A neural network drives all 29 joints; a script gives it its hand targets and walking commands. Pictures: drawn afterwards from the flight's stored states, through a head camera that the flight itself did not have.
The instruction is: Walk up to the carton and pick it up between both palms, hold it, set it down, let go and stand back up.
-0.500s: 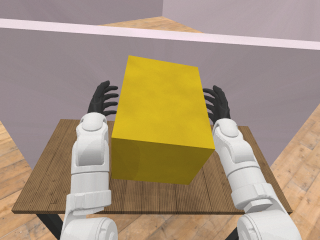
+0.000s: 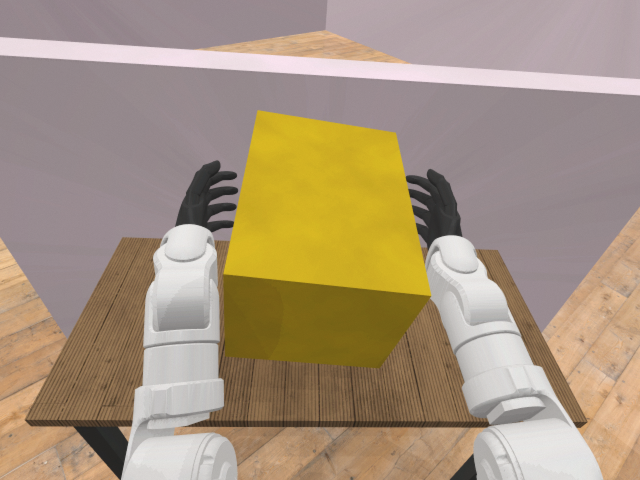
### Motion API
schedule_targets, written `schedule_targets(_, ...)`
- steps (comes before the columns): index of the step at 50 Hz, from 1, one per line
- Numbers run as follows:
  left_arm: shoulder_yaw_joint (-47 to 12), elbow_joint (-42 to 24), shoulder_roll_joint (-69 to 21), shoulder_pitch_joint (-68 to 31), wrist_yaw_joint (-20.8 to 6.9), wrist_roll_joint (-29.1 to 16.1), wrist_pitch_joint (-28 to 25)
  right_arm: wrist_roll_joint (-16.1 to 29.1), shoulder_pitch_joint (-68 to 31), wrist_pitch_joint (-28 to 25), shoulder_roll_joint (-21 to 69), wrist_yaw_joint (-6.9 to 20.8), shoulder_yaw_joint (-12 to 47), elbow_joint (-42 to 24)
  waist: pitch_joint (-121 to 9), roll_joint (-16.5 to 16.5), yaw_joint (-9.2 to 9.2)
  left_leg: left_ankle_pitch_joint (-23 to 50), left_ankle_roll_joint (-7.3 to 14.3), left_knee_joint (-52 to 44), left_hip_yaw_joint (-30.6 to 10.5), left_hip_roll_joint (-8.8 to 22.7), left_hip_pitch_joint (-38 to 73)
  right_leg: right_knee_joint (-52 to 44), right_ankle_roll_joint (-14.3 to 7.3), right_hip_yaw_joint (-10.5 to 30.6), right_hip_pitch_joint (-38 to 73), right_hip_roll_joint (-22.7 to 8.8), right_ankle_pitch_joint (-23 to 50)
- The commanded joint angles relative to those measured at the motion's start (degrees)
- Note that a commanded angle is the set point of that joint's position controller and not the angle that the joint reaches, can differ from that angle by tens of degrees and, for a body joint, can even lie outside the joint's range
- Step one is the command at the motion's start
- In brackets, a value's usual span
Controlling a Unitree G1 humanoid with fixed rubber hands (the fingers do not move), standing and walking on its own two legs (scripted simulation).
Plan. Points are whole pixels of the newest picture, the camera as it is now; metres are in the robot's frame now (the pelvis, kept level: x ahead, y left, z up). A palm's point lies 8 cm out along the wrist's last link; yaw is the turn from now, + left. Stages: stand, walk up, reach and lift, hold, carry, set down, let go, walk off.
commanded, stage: hold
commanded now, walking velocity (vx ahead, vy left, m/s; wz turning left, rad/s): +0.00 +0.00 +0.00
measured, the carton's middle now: (317, 236) +0.41 +0.00 +0.13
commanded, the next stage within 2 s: set down in 0.34 s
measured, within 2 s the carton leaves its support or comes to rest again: neither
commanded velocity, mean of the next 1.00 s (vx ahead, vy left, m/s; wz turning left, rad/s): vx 0.00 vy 0.00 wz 0.00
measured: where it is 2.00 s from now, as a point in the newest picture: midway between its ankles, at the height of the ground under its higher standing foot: outside the picture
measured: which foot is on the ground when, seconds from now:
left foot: down 0.00-1.00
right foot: down 0.00-1.00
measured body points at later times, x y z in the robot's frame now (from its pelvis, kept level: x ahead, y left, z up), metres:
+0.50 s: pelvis +0.00 +0.00 +0.00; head -0.02 +0.03 +0.45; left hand +0.38 +0.15 +0.19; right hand +0.38 -0.15 +0.17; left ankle +0.04 +0.14 -0.75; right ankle +0.01 -0.13 -0.75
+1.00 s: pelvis +0.02 -0.01 +0.00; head +0.01 +0.02 +0.45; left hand +0.38 +0.16 +0.13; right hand +0.40 -0.14 +0.13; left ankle +0.04 +0.14 -0.75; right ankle +0.01 -0.13 -0.75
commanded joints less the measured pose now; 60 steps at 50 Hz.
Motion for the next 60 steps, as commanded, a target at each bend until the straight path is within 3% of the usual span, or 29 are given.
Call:
schedule_targets(1,-26.15,-6.26,-28.74,-29.83,-6.45,-7.61,-2.98,3.64,-38.20,-4.74,28.95,6.57,22.28,-18.01,-25.26,2.99,0.87,14.40,1.45,0.57,3.75,-3.40,11.53,-1.24,2.14,-4.04,0.43,3.76,11.47)
schedule_targets(5,-28.24,-5.88,-28.56,-31.36,-7.04,-8.66,-3.18,2.49,-36.65,-4.21,29.02,5.83,19.84,-17.38,-23.64,3.71,-2.08,12.70,0.62,0.84,3.57,-3.55,10.99,-1.43,1.78,-4.12,-0.22,3.69,10.81)
schedule_targets(7,-25.34,-2.39,-27.22,-31.58,-7.46,-6.84,-2.97,2.28,-36.07,-3.26,28.50,5.99,19.55,-13.57,-19.33,3.92,-1.13,8.83,1.03,-0.16,3.75,-3.66,9.41,-2.50,1.62,-3.86,-0.86,3.24,6.95)
schedule_targets(9,-27.62,-8.93,-28.93,-30.17,-7.26,-8.24,-3.02,4.23,-34.94,-4.09,29.40,6.07,21.67,-18.75,-25.83,5.80,-0.94,15.76,0.55,1.29,3.69,-3.63,11.98,-0.85,1.82,-3.88,1.24,3.57,13.62)
schedule_targets(12,-26.05,-4.40,-27.31,-28.84,-7.23,-7.28,-2.38,3.44,-36.34,-3.53,28.44,5.81,21.32,-18.01,-21.19,4.06,-0.84,12.29,0.90,0.67,3.86,-4.03,9.89,-2.18,1.78,-3.44,-0.09,3.66,10.41)
schedule_targets(13,-27.54,-8.40,-27.44,-31.80,-7.30,-8.05,-2.87,3.39,-34.99,-3.54,27.76,5.79,20.94,-17.66,-21.52,4.89,-1.89,13.29,0.53,0.81,3.39,-3.50,10.24,-1.43,1.97,-4.17,-0.18,3.36,10.98)
schedule_targets(14,-28.21,-8.48,-28.60,-29.90,-7.37,-8.19,-2.52,4.30,-35.92,-3.96,28.35,5.78,22.33,-20.08,-23.61,5.22,-0.99,15.07,0.36,1.24,4.04,-4.01,11.46,-1.08,1.88,-3.80,1.61,3.68,13.37)
schedule_targets(15,-27.72,-7.27,-28.78,-29.11,-7.40,-8.04,-2.33,4.22,-33.30,-3.08,27.71,5.85,21.16,-16.66,-21.16,6.38,-1.82,14.25,0.20,1.04,3.61,-3.88,10.48,-1.49,2.03,-3.95,-0.38,3.60,11.61)
schedule_targets(16,-28.06,-8.02,-28.65,-29.76,-7.16,-7.84,-2.31,4.29,-37.10,-4.09,27.37,5.87,21.94,-20.15,-23.54,4.71,-0.62,15.07,0.35,1.15,3.20,-3.30,11.65,-1.54,1.43,-4.37,0.32,4.26,10.10)
schedule_targets(20,-30.45,-11.20,-28.17,-28.79,-7.28,-9.81,-3.79,3.39,-34.60,-5.90,26.71,5.72,23.36,-23.05,-25.66,5.66,-2.78,18.41,0.56,2.61,3.42,-3.26,11.90,-1.26,1.07,-6.02,2.96,4.47,14.04)
schedule_targets(22,-27.66,-11.14,-26.54,-31.40,-7.20,-8.43,-5.35,0.99,-34.04,-7.00,26.30,6.34,20.66,-21.56,-25.42,6.48,-3.00,14.16,-0.02,2.29,3.63,-3.15,11.83,-1.44,0.56,-7.01,1.39,4.51,8.82)
schedule_targets(23,-26.35,-9.50,-26.58,-30.36,-7.10,-7.25,-6.32,-0.97,-34.85,-8.39,26.76,6.89,19.85,-21.31,-23.65,7.29,-0.93,14.26,-0.23,1.34,3.95,-2.94,11.52,-1.82,0.37,-7.06,0.56,4.45,8.43)
schedule_targets(24,-23.56,-5.72,-24.23,-28.56,-7.69,-6.17,-6.14,-2.53,-36.09,-8.73,25.05,7.10,17.36,-19.48,-20.22,5.59,-1.37,10.74,0.65,0.46,4.23,-2.89,9.41,-2.69,0.85,-7.15,-0.27,3.69,6.54)
schedule_targets(25,-20.35,-3.43,-23.53,-28.50,-8.02,-4.97,-7.22,-3.84,-36.37,-10.57,24.67,7.76,16.54,-18.88,-19.78,3.89,0.57,6.00,1.32,-0.89,4.51,-2.75,8.08,-3.08,0.72,-6.88,0.49,3.37,2.38)
schedule_targets(28,-17.47,1.39,-24.11,-23.84,-9.57,-1.10,-9.09,-7.88,-29.99,-14.74,25.51,9.60,12.64,-11.71,-14.04,4.60,2.09,1.38,1.55,-3.90,6.14,-2.62,4.25,-3.43,1.08,-7.75,0.90,2.67,-1.64)
schedule_targets(29,-18.38,-0.21,-24.51,-25.34,-9.46,-1.41,-10.32,-8.57,-31.72,-17.06,26.17,10.32,12.46,-13.39,-16.89,3.70,3.03,1.97,1.19,-4.05,6.18,-2.01,5.01,-3.20,0.99,-7.89,1.50,2.73,-2.08)
schedule_targets(31,-17.90,5.71,-24.89,-22.78,-9.94,-0.55,-12.71,-11.56,-27.88,-19.04,25.70,10.57,9.90,-7.46,-12.84,3.27,1.49,1.00,1.59,-4.66,6.69,-2.12,5.24,-4.35,1.00,-8.20,-0.34,2.52,-2.31)
schedule_targets(32,-19.51,2.28,-25.26,-22.74,-9.59,-1.31,-13.28,-11.76,-29.69,-20.71,25.49,10.35,11.28,-11.61,-17.31,3.02,2.79,5.11,1.13,-4.13,6.86,-1.93,7.07,-3.45,1.23,-8.47,0.63,2.71,1.19)
schedule_targets(34,-20.75,3.91,-25.65,-21.34,-8.97,-1.41,-15.37,-13.27,-27.29,-22.94,25.44,10.38,10.62,-8.47,-17.02,3.54,1.66,9.08,0.48,-3.06,6.67,-2.29,7.50,-3.00,1.44,-9.17,1.91,2.73,4.75)
schedule_targets(35,-20.52,2.77,-25.72,-21.04,-8.64,-1.53,-16.40,-13.56,-27.21,-23.97,26.31,10.17,12.41,-10.11,-19.72,3.05,3.17,12.22,0.86,-1.86,6.99,-2.46,8.29,-2.44,1.42,-8.41,2.54,2.55,8.81)
schedule_targets(36,-21.73,1.75,-25.83,-21.26,-8.55,-2.91,-17.06,-12.84,-28.17,-24.72,26.40,9.73,13.27,-10.05,-21.64,1.57,2.39,14.73,0.91,-0.73,7.02,-2.52,8.73,-2.03,2.09,-8.50,2.47,2.37,12.39)
schedule_targets(39,-25.69,-0.95,-27.91,-21.79,-7.52,-4.82,-19.94,-11.16,-30.20,-27.44,26.90,9.16,16.27,-13.35,-27.05,3.26,2.69,19.67,0.18,0.94,5.96,-2.60,9.03,-0.30,2.26,-8.05,5.31,2.52,20.50)
schedule_targets(42,-30.09,-2.68,-29.08,-22.03,-5.97,-6.45,-21.95,-11.01,-26.60,-28.13,26.61,8.55,16.58,-10.53,-27.20,5.02,0.47,19.54,-1.03,1.19,5.78,-2.62,10.24,-1.52,1.60,-7.93,4.06,2.31,17.43)
schedule_targets(45,-28.38,0.64,-28.03,-21.80,-5.71,-5.67,-21.92,-12.19,-26.85,-27.80,26.05,8.61,14.06,-8.18,-23.49,3.57,0.63,13.85,-0.23,-0.47,5.75,-2.22,8.67,-2.56,1.90,-7.44,3.18,2.06,13.31)
schedule_targets(47,-26.32,1.29,-27.59,-21.68,-5.66,-4.41,-21.83,-12.01,-26.69,-27.88,26.06,9.01,14.10,-7.50,-23.04,3.49,2.27,13.67,0.25,-0.38,5.95,-2.63,8.14,-2.32,2.37,-7.27,3.98,1.55,13.29)
schedule_targets(54,-23.07,4.81,-27.12,-19.81,-5.21,-1.53,-21.19,-11.67,-24.70,-27.65,23.49,10.04,11.38,-0.76,-20.88,5.86,2.71,15.99,-0.40,-0.28,5.92,-2.19,8.90,-2.70,1.29,-6.73,3.01,1.96,13.99)
schedule_targets(56,-21.51,4.27,-27.32,-19.08,-4.94,-1.40,-22.00,-11.82,-26.56,-28.58,24.28,10.39,13.00,-1.37,-19.44,3.73,5.97,16.77,0.26,-0.35,6.57,-2.14,8.27,-1.95,1.68,-7.03,2.87,2.22,13.85)
schedule_targets(59,-23.24,4.64,-28.77,-19.64,-3.87,-2.96,-23.63,-11.28,-29.46,-30.28,25.17,10.66,13.35,-3.41,-22.20,3.01,6.26,19.77,-0.13,0.36,6.64,-2.04,8.85,-1.99,1.04,-7.09,2.12,2.93,15.44)
schedule_targets(60,-23.73,4.73,-28.61,-19.61,-3.74,-2.45,-23.82,-12.06,-26.44,-29.72,23.80,10.89,11.55,-0.98,-23.31,4.23,4.19,19.74,-0.51,0.42,6.32,-1.56,10.05,-2.59,0.66,-7.09,2.24,2.95,14.50)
